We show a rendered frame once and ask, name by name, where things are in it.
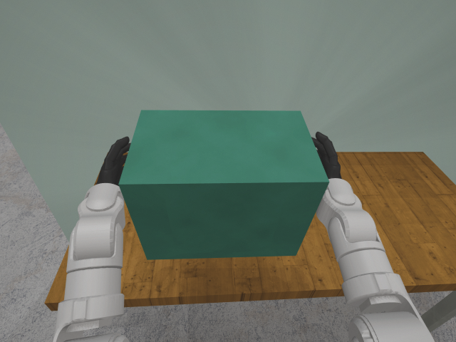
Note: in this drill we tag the right robot forearm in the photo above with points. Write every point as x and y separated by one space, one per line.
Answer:
369 281

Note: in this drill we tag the right robot upper arm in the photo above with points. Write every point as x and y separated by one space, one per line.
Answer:
401 326

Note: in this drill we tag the table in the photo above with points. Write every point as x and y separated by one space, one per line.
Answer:
411 200

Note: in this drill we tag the left robot forearm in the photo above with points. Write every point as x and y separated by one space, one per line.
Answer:
95 259

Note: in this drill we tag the robot left hand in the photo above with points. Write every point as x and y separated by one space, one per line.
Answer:
112 167

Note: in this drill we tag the carton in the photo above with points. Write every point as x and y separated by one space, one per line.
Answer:
222 183

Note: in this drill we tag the robot right hand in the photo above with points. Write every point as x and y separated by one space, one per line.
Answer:
328 155

